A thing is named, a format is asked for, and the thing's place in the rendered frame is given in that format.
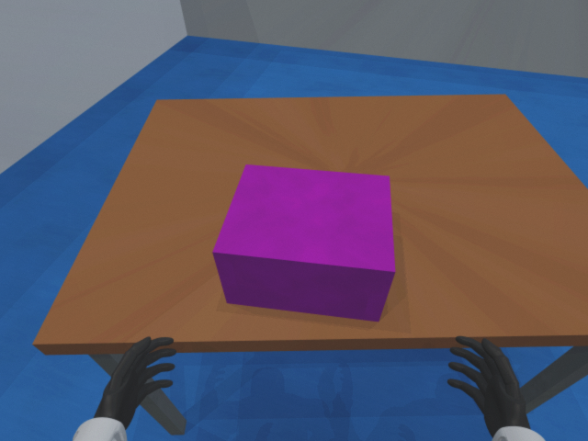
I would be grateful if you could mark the right robot hand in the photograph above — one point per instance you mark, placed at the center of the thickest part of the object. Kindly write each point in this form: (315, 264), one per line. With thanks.
(499, 396)

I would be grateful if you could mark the robot left forearm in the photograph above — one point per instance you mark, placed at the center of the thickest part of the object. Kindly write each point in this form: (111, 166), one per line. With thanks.
(101, 429)

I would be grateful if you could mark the carton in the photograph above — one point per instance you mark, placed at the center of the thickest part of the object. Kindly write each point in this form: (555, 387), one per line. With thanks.
(310, 241)

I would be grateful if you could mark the table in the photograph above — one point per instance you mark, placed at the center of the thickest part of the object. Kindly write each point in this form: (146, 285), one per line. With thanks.
(490, 233)

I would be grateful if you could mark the left robot hand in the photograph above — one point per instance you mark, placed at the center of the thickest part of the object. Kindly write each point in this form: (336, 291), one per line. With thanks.
(126, 389)

